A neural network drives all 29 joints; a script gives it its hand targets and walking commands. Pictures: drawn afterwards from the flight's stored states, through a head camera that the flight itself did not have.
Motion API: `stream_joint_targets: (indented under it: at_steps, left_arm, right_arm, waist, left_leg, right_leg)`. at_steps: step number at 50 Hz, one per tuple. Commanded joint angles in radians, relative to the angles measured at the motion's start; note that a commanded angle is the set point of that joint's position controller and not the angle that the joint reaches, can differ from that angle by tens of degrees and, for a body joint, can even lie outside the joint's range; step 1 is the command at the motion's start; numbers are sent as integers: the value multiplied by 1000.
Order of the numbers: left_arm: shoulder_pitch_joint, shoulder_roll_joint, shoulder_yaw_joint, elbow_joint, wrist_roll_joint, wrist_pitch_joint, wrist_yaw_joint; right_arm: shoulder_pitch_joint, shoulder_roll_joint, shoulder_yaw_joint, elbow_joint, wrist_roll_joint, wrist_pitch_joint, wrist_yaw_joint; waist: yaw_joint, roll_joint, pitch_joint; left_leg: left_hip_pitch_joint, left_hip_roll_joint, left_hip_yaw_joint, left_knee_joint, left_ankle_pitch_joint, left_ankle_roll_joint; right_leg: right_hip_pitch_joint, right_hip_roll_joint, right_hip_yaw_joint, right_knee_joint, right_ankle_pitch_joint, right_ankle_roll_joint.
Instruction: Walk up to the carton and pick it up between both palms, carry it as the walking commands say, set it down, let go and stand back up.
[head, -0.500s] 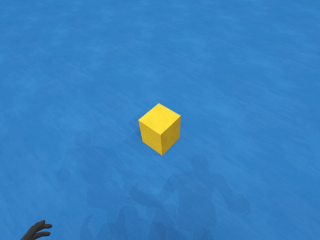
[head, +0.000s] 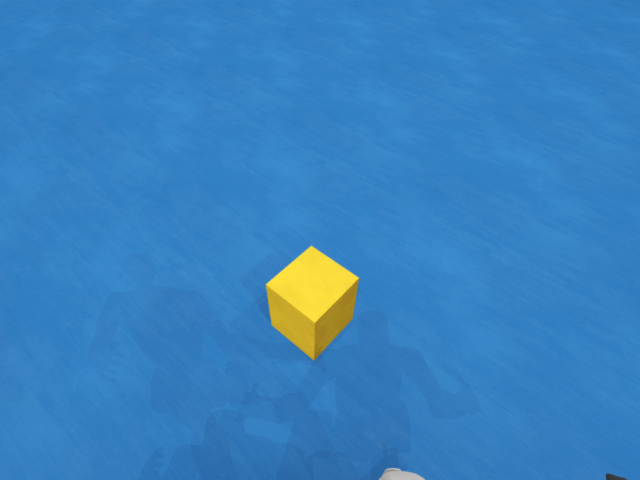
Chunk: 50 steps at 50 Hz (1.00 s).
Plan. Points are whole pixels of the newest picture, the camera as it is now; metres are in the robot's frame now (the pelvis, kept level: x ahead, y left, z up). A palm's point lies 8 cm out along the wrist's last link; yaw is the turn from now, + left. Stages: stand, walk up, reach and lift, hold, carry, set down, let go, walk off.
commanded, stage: walk up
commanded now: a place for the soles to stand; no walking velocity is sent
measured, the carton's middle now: (312, 303) +0.76 +0.00 -0.64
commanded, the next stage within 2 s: none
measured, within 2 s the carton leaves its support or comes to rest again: neither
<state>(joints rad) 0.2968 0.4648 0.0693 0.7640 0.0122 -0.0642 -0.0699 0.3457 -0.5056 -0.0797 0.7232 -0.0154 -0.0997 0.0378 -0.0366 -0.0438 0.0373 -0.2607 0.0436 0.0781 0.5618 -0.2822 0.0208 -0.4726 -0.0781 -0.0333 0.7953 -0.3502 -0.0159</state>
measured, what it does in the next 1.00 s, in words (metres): walks ahead: right foot, then left foot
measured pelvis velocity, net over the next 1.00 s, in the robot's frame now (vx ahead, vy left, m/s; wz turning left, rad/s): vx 0.22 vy -0.02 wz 0.01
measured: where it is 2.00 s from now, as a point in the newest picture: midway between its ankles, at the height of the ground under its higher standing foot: (241, 435)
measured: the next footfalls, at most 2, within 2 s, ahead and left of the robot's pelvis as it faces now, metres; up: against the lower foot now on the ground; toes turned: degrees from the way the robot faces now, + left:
right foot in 0.08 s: +0.17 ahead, -0.14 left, +0.00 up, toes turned -3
left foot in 0.38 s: +0.26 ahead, +0.12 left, +0.00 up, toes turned +2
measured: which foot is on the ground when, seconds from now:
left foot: down 0.00-0.08, up 0.10-0.36, down 0.38-1.00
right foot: up 0.00-0.06, down 0.08-0.40, up 0.42-0.60, down 0.62-1.00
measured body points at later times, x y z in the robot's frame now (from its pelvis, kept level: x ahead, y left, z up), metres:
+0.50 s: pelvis +0.16 +0.00 -0.01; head +0.18 +0.02 +0.44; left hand +0.22 +0.34 -0.11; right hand +0.28 -0.34 -0.08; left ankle +0.22 +0.12 -0.73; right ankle +0.15 -0.13 -0.69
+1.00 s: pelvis +0.22 -0.02 +0.00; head +0.23 -0.02 +0.45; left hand +0.36 +0.31 -0.10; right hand +0.34 -0.34 -0.11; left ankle +0.22 +0.12 -0.73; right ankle +0.24 -0.14 -0.73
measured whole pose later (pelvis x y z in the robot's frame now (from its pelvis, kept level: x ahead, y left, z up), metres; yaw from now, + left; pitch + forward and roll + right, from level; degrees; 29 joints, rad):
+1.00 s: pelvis +0.22 -0.02 +0.00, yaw +1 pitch -2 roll +0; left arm 0.05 0.43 0.01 0.97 -0.01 -0.03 0.00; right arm 0.10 -0.42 0.00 0.98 0.00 -0.04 0.00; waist 0.00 0.00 0.05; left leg -0.25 0.03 0.02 0.58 -0.30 -0.02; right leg -0.27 -0.04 -0.04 0.59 -0.29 0.01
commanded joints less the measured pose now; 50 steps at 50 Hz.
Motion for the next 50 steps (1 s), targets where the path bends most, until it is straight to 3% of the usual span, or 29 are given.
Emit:
stream_joint_targets:
  at_steps: [1,3,4,5,6,7,8,10,12,16,18,19,20,21,22,23,25,26,28,30,31,32,33,34,36,38,40,43,50]
  left_arm:
    - [14,143,57,-48,1,-17,-7]
    - [51,156,70,-32,8,-23,-3]
    - [109,179,81,-16,7,-27,6]
    - [198,250,103,-5,13,-35,19]
    - [228,335,118,-22,11,-42,27]
    - [175,322,115,-45,-3,-43,28]
    - [131,290,106,-58,-12,-39,33]
    - [57,252,92,-75,-10,-34,37]
    - [62,243,83,-81,0,-35,29]
    - [28,241,62,-104,-5,-24,23]
    - [13,204,37,-107,-10,-11,30]
    - [20,162,18,-113,-11,-7,35]
    - [27,98,-1,-135,-16,-7,39]
    - [55,132,4,-121,-12,6,55]
    - [49,193,19,-89,-13,16,68]
    - [64,199,25,-67,-19,17,70]
    - [103,179,29,-37,-10,15,68]
    - [112,162,28,-22,-4,16,62]
    - [105,137,30,-3,-3,17,59]
    - [100,126,33,18,0,12,66]
    - [81,143,36,20,7,8,70]
    - [54,182,39,20,16,1,74]
    - [-16,248,41,9,6,-5,72]
    - [-59,251,37,16,-1,-5,70]
    - [-150,203,11,22,-8,8,72]
    - [-134,161,0,53,-15,17,68]
    - [-136,155,-1,92,-16,20,67]
    - [-184,162,-8,126,-18,21,71]
    - [-276,138,-26,200,-20,33,70]
  right_arm:
    - [-23,-217,-57,-62,6,-3,2]
    - [-30,-192,-44,-70,9,7,7]
    - [-15,-152,-27,-72,2,9,3]
    - [-27,-94,-6,-97,5,5,1]
    - [-45,-109,-5,-102,11,8,-6]
    - [-35,-170,-22,-73,13,17,-18]
    - [-3,-183,-26,-53,15,13,-21]
    - [57,-175,-27,-20,7,7,-14]
    - [55,-143,-29,-8,-1,8,2]
    - [8,-100,-28,-12,-1,11,12]
    - [45,-105,-33,9,-8,4,-2]
    - [89,-133,-40,16,-12,-1,-13]
    - [135,-211,-57,5,-22,-7,-28]
    - [120,-298,-75,-25,-5,-4,-31]
    - [86,-267,-75,-26,9,2,-32]
    - [65,-237,-67,-20,11,7,-36]
    - [-10,-203,-54,-22,4,16,-40]
    - [-35,-192,-47,-24,-2,20,-40]
    - [-84,-176,-31,-28,-3,26,-39]
    - [-118,-157,-16,-22,8,35,-37]
    - [-124,-122,0,-18,13,41,-37]
    - [-105,-66,21,-16,16,45,-38]
    - [-109,-72,16,2,25,55,-45]
    - [-102,-113,2,37,28,62,-52]
    - [-74,-121,4,87,18,49,-53]
    - [-144,-173,4,98,12,30,-51]
    - [-181,-144,19,125,17,32,-48]
    - [-210,-119,29,168,22,42,-50]
    - [-280,-98,42,246,20,53,-46]
  waist:
    - [20,228,4]
    - [59,154,-7]
    - [91,69,-29]
    - [151,-146,-59]
    - [156,-196,-49]
    - [126,-57,-10]
    - [103,-37,12]
    - [56,-96,29]
    - [56,-139,15]
    - [45,-148,5]
    - [8,-89,-17]
    - [-18,-9,-46]
    - [-37,196,-86]
    - [-23,257,-66]
    - [-19,139,-55]
    - [0,122,-36]
    - [34,195,-12]
    - [37,231,-10]
    - [49,237,-32]
    - [75,217,-64]
    - [82,170,-60]
    - [63,28,-67]
    - [35,-80,-78]
    - [28,-57,-38]
    - [-7,-32,-22]
    - [46,42,-42]
    - [60,25,-74]
    - [46,27,-78]
    - [43,20,-85]
  left_leg:
    - [-88,192,-198,-228,-121,190]
    - [-192,162,-161,-125,-209,145]
    - [-263,126,-128,11,-221,119]
    - [-446,22,-28,318,-195,58]
    - [-579,-51,-43,524,-253,28]
    - [-558,-3,-186,587,-219,26]
    - [-534,18,-195,564,-171,22]
    - [-431,54,-137,424,-129,-1]
    - [-303,37,-75,328,-131,-5]
    - [-93,-7,4,110,32,1]
    - [80,-52,9,13,75,15]
    - [182,-24,-60,-31,34,32]
    - [262,209,-403,-159,-123,101]
    - [211,386,-691,-266,-154,232]
    - [168,380,-656,-228,-78,281]
    - [130,347,-551,-192,38,282]
    - [34,254,-341,-145,159,226]
    - [-17,231,-284,-123,257,218]
    - [-106,213,-221,-67,381,200]
    - [-169,174,-181,22,272,143]
    - [-206,144,-168,68,147,95]
    - [-249,86,-121,184,34,49]
    - [-186,-17,-53,275,-223,5]
    - [-117,-8,-84,275,-258,6]
    - [-12,16,-100,76,-55,24]
    - [-61,114,-251,-8,100,73]
    - [-71,106,-208,10,185,68]
    - [-23,61,-151,13,219,36]
    - [50,80,-155,-99,221,34]
  right_leg:
    - [105,31,-42,-140,82,-9]
    - [278,82,-65,-226,109,-21]
    - [398,76,-17,-262,45,-38]
    - [518,-117,314,-419,-237,-113]
    - [513,-340,703,-573,-405,-240]
    - [447,-354,673,-542,-341,-280]
    - [405,-320,575,-525,-245,-279]
    - [312,-235,360,-497,-37,-242]
    - [231,-192,229,-467,165,-234]
    - [111,-157,143,-420,95,-198]
    - [9,-118,99,-283,97,-155]
    - [-47,-91,72,-166,91,-121]
    - [-156,8,-18,95,6,-50]
    - [-243,80,9,215,-230,-13]
    - [-204,55,106,311,-228,-9]
    - [-181,36,112,315,-201,-8]
    - [-88,-5,56,187,-144,-7]
    - [-27,7,24,140,-114,-7]
    - [107,34,-15,23,-58,-17]
    - [249,69,-39,-159,85,-37]
    - [282,51,11,-226,130,-50]
    - [284,-94,218,-312,173,-85]
    - [151,-266,452,-398,117,-193]
    - [88,-266,421,-376,130,-224]
    - [35,-144,232,-284,165,-131]
    - [120,-18,97,-180,185,-50]
    - [222,-22,89,-202,219,-45]
    - [229,-67,134,-256,301,-68]
    - [275,-56,102,-337,285,-37]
